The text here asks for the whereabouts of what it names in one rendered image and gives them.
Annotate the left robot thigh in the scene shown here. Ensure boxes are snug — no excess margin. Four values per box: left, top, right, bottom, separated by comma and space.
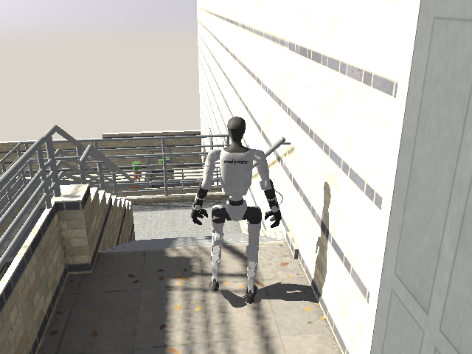
212, 205, 226, 245

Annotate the robot left foot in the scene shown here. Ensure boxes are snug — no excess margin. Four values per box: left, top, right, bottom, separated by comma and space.
209, 279, 219, 291

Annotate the left robot hand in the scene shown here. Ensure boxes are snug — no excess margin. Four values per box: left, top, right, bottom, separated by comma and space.
191, 208, 208, 225

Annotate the robot right forearm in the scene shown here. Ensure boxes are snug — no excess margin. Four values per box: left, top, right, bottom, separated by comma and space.
264, 179, 280, 212

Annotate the robot right upper arm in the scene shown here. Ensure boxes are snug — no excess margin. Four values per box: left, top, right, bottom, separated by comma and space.
251, 149, 272, 190

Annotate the robot left forearm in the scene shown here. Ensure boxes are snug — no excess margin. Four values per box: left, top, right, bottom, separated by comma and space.
192, 179, 208, 211

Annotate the robot left upper arm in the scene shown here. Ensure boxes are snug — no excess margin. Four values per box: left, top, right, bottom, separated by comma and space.
201, 149, 221, 190

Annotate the right robot hand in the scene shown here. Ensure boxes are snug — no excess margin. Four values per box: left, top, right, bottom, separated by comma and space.
265, 210, 282, 228

